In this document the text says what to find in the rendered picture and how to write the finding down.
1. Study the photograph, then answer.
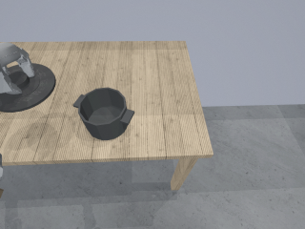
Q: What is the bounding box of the lid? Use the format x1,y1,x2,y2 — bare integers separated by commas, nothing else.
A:
0,63,56,113

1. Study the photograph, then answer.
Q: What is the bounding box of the table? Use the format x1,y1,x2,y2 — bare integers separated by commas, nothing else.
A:
0,40,214,198

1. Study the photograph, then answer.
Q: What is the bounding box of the pot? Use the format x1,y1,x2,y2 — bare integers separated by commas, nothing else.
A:
72,87,134,140

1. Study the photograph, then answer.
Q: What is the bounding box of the left robot hand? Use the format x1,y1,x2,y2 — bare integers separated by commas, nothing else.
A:
0,42,35,94

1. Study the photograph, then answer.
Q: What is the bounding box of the knob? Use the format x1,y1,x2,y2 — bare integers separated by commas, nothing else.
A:
9,72,30,89

